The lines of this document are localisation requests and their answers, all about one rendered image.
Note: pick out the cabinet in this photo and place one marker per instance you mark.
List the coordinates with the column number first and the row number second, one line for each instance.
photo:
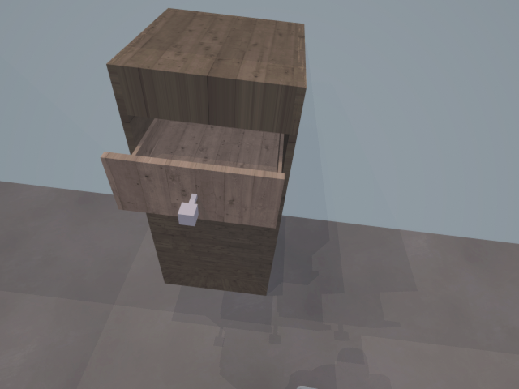
column 220, row 70

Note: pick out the drawer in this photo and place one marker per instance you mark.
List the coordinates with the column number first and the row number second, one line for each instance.
column 236, row 173

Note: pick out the handle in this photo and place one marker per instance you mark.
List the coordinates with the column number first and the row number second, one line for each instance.
column 188, row 212

